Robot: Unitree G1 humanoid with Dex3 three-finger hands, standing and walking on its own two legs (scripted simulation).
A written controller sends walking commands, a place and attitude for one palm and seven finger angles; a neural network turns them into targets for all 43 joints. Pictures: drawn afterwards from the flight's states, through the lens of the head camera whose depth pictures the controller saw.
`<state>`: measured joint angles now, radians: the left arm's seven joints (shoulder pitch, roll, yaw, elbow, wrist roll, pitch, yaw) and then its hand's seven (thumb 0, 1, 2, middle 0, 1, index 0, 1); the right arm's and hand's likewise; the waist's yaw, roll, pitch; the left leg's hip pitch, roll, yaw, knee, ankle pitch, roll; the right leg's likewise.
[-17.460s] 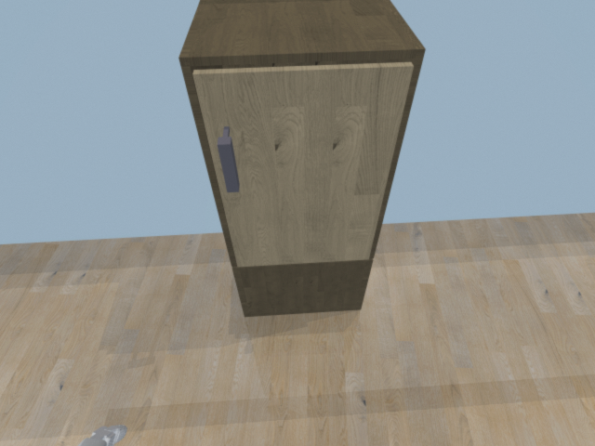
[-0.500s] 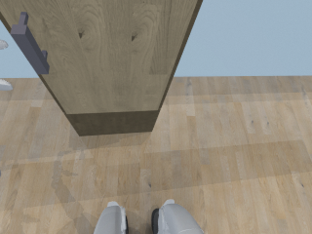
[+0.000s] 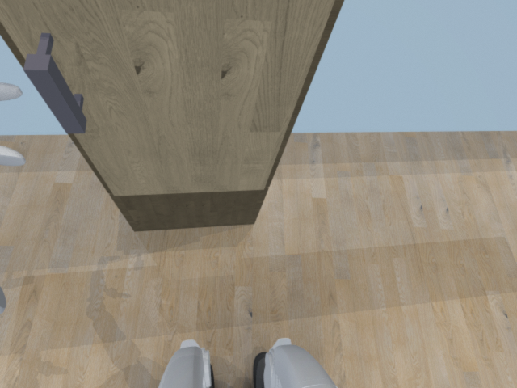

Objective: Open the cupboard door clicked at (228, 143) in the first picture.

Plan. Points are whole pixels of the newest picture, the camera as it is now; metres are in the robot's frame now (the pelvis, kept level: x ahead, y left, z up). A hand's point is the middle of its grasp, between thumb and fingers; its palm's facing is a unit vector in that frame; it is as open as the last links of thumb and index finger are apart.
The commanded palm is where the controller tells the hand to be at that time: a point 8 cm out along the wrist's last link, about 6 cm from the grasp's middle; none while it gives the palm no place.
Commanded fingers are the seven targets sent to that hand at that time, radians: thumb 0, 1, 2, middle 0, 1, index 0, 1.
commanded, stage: move the hooked fingers beside the handle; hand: left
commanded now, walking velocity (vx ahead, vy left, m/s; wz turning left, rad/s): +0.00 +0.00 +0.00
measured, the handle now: (62, 86) +0.53 +0.26 +0.07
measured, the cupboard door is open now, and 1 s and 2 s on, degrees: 0 0 0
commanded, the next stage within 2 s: slide the fingers in behind the handle in 0.28 s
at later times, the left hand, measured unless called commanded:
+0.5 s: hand (2, 112) +0.47 +0.31 +0.09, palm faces +0.06 -1.00 -0.03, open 14.0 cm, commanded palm +0.45 +0.34 +0.07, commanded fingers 0.00 -0.50 0.30 -0.30 -1.20 -0.30 -1.20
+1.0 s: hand (32, 111) +0.47 +0.28 +0.08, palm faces +0.05 -1.00 -0.03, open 13.9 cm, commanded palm +0.45 +0.31 +0.07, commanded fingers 0.00 -0.50 0.30 -0.30 -1.20 -0.30 -1.20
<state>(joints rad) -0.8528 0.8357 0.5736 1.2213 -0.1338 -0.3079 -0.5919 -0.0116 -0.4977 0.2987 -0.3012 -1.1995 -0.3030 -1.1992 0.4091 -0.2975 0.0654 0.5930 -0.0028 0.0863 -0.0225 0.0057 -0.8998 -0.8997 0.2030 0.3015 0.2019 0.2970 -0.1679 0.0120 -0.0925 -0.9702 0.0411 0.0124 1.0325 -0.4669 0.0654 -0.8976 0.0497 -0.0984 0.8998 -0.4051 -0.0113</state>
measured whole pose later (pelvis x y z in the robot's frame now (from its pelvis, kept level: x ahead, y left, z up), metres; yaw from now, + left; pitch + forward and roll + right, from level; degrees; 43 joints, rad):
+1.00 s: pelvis +0.00 -0.01 +0.00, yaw +0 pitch +21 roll -4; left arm -0.81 0.72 0.53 1.16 -0.14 -0.35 -0.48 -0.01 -0.50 0.30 -0.30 -1.20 -0.31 -1.21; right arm 0.40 -0.28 0.06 0.60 0.00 0.08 -0.02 0.01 -0.90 -0.90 0.20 0.30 0.20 0.30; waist -0.16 0.01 -0.10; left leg -0.93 0.05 0.02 1.02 -0.46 0.05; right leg -0.88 0.05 -0.08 0.91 -0.41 -0.03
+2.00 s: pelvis +0.00 -0.02 +0.00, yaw +1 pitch +20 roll -3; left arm -0.82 0.59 0.45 1.15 -0.12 -0.37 -0.36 -0.01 -0.50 0.30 -0.30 -1.20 -0.31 -1.20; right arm 0.39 -0.28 0.05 0.61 0.00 0.07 -0.02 0.01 -0.90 -0.90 0.20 0.30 0.20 0.30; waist -0.16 0.02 -0.10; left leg -0.91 0.04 0.02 1.01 -0.46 0.05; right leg -0.86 0.05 -0.08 0.92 -0.42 -0.03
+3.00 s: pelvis +0.00 -0.02 +0.00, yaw +0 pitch +20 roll -3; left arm -0.80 0.59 0.45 1.13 -0.14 -0.37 -0.37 0.00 0.68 0.81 -0.37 -1.35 -0.36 -1.35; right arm 0.39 -0.28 0.05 0.60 0.00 0.06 -0.02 0.01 -0.90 -0.90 0.20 0.30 0.20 0.30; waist -0.15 0.02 -0.11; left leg -0.92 0.04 0.03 1.01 -0.46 0.05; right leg -0.87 0.05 -0.08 0.93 -0.42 -0.03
